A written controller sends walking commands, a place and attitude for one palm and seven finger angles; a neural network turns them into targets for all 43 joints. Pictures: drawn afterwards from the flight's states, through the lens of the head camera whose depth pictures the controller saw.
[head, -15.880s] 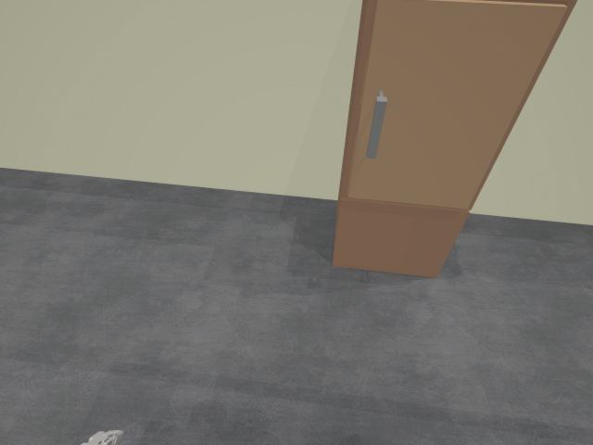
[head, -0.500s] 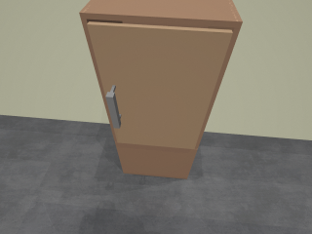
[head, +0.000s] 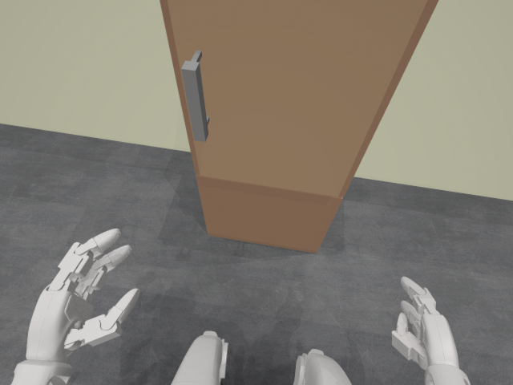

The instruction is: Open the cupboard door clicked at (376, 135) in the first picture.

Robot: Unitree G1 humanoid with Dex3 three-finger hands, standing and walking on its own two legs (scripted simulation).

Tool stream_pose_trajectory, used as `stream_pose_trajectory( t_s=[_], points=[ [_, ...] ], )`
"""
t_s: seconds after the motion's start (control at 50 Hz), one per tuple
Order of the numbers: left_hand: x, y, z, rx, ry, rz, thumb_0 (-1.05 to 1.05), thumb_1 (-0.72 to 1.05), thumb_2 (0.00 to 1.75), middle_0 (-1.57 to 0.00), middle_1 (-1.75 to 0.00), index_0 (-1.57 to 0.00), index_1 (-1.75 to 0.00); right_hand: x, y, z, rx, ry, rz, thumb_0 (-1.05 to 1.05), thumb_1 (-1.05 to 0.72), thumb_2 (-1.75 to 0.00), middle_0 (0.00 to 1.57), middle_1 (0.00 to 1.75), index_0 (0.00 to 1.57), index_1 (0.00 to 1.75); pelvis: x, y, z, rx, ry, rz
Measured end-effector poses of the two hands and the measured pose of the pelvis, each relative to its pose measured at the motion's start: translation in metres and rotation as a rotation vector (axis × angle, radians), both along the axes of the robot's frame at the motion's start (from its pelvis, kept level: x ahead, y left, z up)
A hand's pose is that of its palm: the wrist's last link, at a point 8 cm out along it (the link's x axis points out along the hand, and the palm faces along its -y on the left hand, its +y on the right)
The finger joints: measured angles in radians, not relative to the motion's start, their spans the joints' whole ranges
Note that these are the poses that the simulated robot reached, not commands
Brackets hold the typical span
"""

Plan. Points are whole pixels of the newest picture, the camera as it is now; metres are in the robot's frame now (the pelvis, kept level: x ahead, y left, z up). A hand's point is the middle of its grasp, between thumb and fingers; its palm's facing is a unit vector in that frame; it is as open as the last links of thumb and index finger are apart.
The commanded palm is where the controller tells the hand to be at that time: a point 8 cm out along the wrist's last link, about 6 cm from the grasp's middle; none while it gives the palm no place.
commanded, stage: raise the hand with hooked fingers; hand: left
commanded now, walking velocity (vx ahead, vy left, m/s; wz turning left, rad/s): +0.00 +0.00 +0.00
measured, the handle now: (199, 98) +0.61 +0.19 +0.06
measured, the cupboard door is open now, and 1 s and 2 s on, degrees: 0 0 0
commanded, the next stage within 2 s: move the hooked fingers beside the handle in 1.56 s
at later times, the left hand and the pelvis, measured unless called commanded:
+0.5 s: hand (102, 268) +0.25 +0.25 +0.05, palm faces -0.08 -0.99 -0.06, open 12.3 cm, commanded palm +0.23 +0.31 +0.07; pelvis +0.00 +0.03 +0.02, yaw -1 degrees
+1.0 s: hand (76, 223) +0.30 +0.29 +0.08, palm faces -0.04 -1.00 -0.06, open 13.9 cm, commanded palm +0.28 +0.35 +0.08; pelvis +0.02 +0.03 +0.03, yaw -1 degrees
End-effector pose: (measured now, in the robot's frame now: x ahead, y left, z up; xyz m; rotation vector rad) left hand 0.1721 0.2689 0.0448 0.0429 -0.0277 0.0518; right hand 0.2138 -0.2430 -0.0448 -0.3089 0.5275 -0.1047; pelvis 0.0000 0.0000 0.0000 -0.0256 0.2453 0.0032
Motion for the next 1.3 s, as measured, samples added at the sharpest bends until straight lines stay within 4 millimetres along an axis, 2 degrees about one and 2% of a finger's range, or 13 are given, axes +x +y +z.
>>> stream_pose_trajectory(
  t_s=[0.08, 0.16, 0.24, 0.32, 0.4, 0.5, 0.56, 0.66, 0.78, 0.86, 1.1, 1.3],
  points=[
    [0.029, -0.005, 0.015, 0.029, -0.032, -0.111, 0.01, 0.37, 0.68, -0.24, -0.64, -0.24, -0.63, -0.018, 0.021, -0.019, 0.053, 0.060, -0.007, 0.01, -0.91, -0.89, 0.20, 0.30, 0.20, 0.30, -0.005, 0.004, -0.002, -0.017, 0.003, 0.006],
    [0.053, -0.009, 0.011, 0.007, 0.096, -0.202, 0.01, 0.28, 0.64, -0.24, -0.70, -0.25, -0.69, -0.044, 0.034, -0.025, 0.114, 0.121, -0.064, 0.01, -0.91, -0.89, 0.20, 0.30, 0.20, 0.30, -0.006, 0.011, 0.006, -0.015, 0.008, -0.005],
    [0.055, 0.004, 0.013, -0.026, 0.169, -0.135, 0.01, 0.19, 0.60, -0.25, -0.76, -0.26, -0.75, -0.068, 0.035, -0.021, 0.127, 0.172, -0.121, 0.01, -0.90, -0.89, 0.21, 0.30, 0.20, 0.30, -0.003, 0.016, 0.017, -0.005, 0.010, -0.021],
    [0.048, 0.026, 0.021, 0.007, 0.121, -0.027, 0.01, 0.10, 0.56, -0.26, -0.82, -0.26, -0.81, -0.080, 0.028, -0.017, 0.087, 0.206, -0.129, 0.01, -0.90, -0.89, 0.21, 0.30, 0.20, 0.30, 0.000, 0.021, 0.021, -0.006, 0.015, -0.019],
    [0.048, 0.036, 0.020, 0.037, 0.083, -0.033, 0.00, 0.01, 0.52, -0.26, -0.88, -0.27, -0.87, -0.079, 0.019, -0.016, 0.030, 0.220, -0.108, 0.01, -0.90, -0.89, 0.21, 0.30, 0.20, 0.30, 0.000, 0.025, 0.018, -0.013, 0.022, -0.009],
    [0.059, 0.033, 0.012, 0.023, 0.101, -0.131, 0.00, -0.11, 0.47, -0.27, -0.95, -0.27, -0.95, -0.068, 0.013, -0.007, -0.011, 0.186, -0.107, 0.01, -0.90, -0.89, 0.20, 0.30, 0.20, 0.30, 0.001, 0.030, 0.016, -0.021, 0.024, -0.008],
    [0.066, 0.036, 0.018, 0.015, 0.091, -0.140, 0.00, -0.18, 0.44, -0.28, -1.00, -0.28, -0.99, -0.059, 0.016, 0.002, -0.012, 0.152, -0.110, 0.01, -0.91, -0.89, 0.20, 0.30, 0.20, 0.30, 0.004, 0.032, 0.020, -0.022, 0.019, -0.012],
    [0.073, 0.054, 0.032, 0.020, 0.056, -0.071, 0.00, -0.30, 0.39, -0.29, -1.07, -0.29, -1.07, -0.045, 0.026, 0.012, 0.005, 0.121, -0.084, 0.01, -0.91, -0.89, 0.20, 0.30, 0.20, 0.30, 0.009, 0.033, 0.026, -0.025, 0.012, -0.007],
    [0.080, 0.067, 0.029, 0.024, 0.103, -0.065, -0.01, -0.42, 0.34, -0.30, -1.15, -0.30, -1.15, -0.036, 0.036, 0.011, 0.020, 0.131, -0.042, 0.01, -0.90, -0.89, 0.20, 0.30, 0.20, 0.30, 0.012, 0.034, 0.028, -0.028, 0.018, -0.002],
    [0.088, 0.071, 0.027, 0.016, 0.112, -0.089, -0.01, -0.46, 0.32, -0.30, -1.18, -0.30, -1.17, -0.038, 0.036, 0.008, 0.014, 0.152, -0.039, 0.01, -0.90, -0.89, 0.21, 0.30, 0.20, 0.30, 0.014, 0.034, 0.027, -0.030, 0.022, -0.004],
    [0.118, 0.086, 0.038, 0.016, 0.094, -0.097, -0.01, -0.50, 0.31, -0.30, -1.20, -0.30, -1.20, -0.057, 0.022, 0.003, -0.004, 0.226, -0.086, 0.01, -0.90, -0.89, 0.21, 0.30, 0.20, 0.30, 0.018, 0.032, 0.030, -0.028, 0.033, -0.012],
    [0.120, 0.080, 0.035, -0.004, 0.091, -0.099, -0.01, -0.50, 0.31, -0.30, -1.20, -0.30, -1.20, -0.066, 0.013, 0.006, -0.010, 0.240, -0.106, 0.01, -0.90, -0.89, 0.20, 0.30, 0.20, 0.30, 0.018, 0.031, 0.031, -0.021, 0.038, -0.020]
  ],
)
